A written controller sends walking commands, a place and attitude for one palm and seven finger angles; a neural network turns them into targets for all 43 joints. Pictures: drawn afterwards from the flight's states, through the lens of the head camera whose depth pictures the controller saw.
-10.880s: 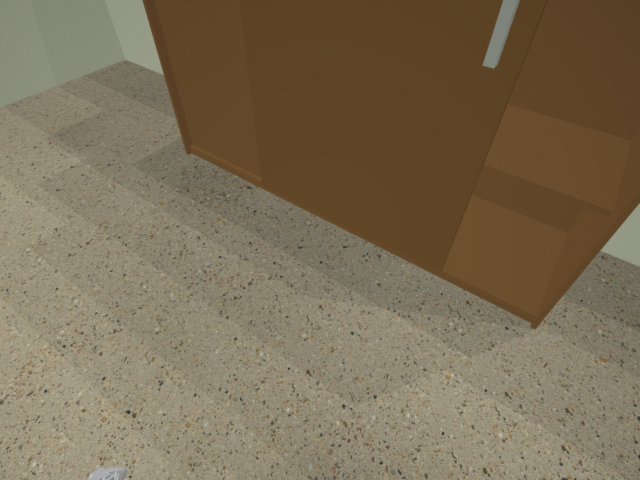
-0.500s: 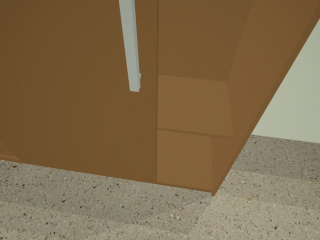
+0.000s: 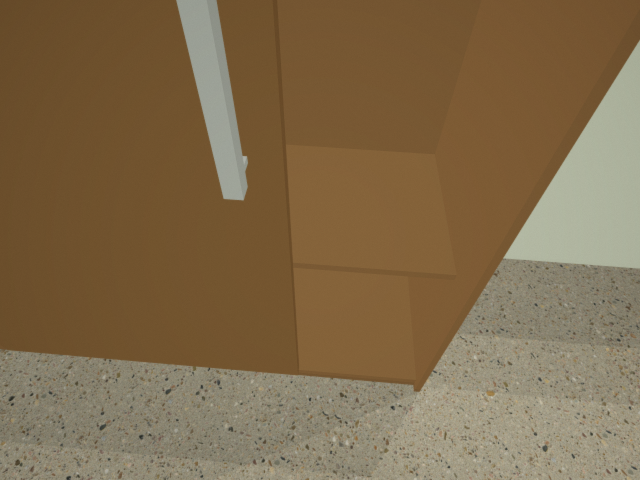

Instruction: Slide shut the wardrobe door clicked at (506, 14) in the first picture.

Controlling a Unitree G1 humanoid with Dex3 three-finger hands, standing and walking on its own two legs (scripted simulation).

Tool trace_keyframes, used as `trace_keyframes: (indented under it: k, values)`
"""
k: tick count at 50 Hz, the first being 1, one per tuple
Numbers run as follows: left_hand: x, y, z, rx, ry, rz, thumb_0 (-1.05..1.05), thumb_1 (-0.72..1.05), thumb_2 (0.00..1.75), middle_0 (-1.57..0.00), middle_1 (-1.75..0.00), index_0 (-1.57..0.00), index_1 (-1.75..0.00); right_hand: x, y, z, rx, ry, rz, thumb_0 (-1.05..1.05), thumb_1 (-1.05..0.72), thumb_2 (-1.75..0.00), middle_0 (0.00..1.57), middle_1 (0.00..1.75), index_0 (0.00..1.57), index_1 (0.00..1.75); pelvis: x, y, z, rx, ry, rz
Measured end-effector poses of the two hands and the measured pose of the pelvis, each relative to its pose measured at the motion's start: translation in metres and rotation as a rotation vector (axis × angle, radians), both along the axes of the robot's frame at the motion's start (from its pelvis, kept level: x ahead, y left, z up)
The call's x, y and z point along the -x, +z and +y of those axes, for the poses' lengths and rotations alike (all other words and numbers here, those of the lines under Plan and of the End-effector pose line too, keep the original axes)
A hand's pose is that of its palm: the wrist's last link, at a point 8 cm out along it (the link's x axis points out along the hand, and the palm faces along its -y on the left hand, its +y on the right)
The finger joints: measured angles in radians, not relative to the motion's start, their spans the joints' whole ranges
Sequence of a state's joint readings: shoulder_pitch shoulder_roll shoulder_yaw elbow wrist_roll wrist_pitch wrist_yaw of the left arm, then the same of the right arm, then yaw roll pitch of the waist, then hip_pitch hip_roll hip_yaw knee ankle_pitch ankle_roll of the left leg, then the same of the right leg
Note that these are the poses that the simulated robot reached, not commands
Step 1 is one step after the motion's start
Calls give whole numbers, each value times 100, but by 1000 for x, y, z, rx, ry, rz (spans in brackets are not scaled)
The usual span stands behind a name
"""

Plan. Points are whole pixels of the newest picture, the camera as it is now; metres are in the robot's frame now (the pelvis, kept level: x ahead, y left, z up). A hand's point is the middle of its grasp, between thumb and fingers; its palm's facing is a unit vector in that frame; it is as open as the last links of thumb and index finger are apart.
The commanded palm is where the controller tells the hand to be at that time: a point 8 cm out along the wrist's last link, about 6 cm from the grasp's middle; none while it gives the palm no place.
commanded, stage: come to a stop and stand still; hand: left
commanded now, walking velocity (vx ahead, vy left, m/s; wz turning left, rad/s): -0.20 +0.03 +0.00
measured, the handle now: (222, 85) +0.48 +0.14 +0.25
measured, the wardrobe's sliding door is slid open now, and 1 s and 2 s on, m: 0.36 0.36 0.36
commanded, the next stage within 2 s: look again from close up in 1.66 s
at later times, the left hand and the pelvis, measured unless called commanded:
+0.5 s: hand out of the picture +0.00 +0.21 -0.16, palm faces +0.02 -0.97 -0.22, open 7.3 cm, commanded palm none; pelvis -0.03 +0.03 +0.01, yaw +0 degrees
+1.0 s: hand out of the picture -0.07 +0.21 -0.16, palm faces +0.02 -0.98 -0.17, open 7.4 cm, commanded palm none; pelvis -0.04 +0.05 +0.01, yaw +0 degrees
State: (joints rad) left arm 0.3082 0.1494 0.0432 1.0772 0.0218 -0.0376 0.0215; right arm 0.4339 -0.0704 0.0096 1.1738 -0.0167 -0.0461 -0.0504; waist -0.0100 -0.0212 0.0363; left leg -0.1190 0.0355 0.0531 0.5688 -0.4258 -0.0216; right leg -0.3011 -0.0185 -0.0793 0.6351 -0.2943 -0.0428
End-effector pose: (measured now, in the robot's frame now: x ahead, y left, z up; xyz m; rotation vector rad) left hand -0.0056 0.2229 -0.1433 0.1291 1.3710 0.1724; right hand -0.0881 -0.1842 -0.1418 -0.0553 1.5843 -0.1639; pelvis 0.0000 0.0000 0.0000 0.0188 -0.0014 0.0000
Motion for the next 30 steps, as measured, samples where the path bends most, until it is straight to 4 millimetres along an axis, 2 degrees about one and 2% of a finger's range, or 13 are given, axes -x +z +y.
trace_keyframes:
  k: [3,6,11,13,16,21,25,30]
  values:
    - [-22,4,5,-26,6,-45,2,93,90,-20,-30,-20,-30,-11,-1,-3,0,-3,18,1,-90,-90,20,30,20,30,-6,1,-2,17,28,5]
    - [-35,5,7,-31,9,-68,1,93,90,-20,-30,-20,-30,-32,-1,-7,15,4,-18,1,-90,-90,20,30,20,30,-7,3,-1,15,25,11]
    - [-45,9,10,-31,-2,-83,1,94,90,-20,-30,-20,-30,-71,1,-14,37,32,-130,1,-90,-90,20,30,20,30,-1,7,3,8,7,18]
    - [-44,11,12,-33,-6,-87,0,94,90,-20,-30,-20,-30,-79,1,-20,59,48,-151,2,-92,-90,20,30,20,30,2,8,6,7,5,16]
    - [-38,13,15,-38,-11,-91,0,94,90,-20,-30,-20,-30,-89,3,-29,73,57,-195,2,-93,-90,20,30,20,30,8,9,8,10,2,14]
    - [-15,10,27,-44,-43,-89,0,93,90,-20,-30,-20,-30,-108,8,-35,105,71,-322,2,-92,-90,20,30,20,30,26,5,21,21,12,-6]
    - [2,11,38,-33,-41,-74,0,92,90,-20,-30,-20,-30,-110,15,-25,103,101,-379,1,-91,-90,20,30,20,30,34,6,31,16,4,-22]
    - [24,14,47,-27,-35,-59,0,91,90,-20,-30,-20,-30,-97,16,-5,70,125,-375,1,-91,-90,20,30,20,30,42,10,40,13,3,-25]
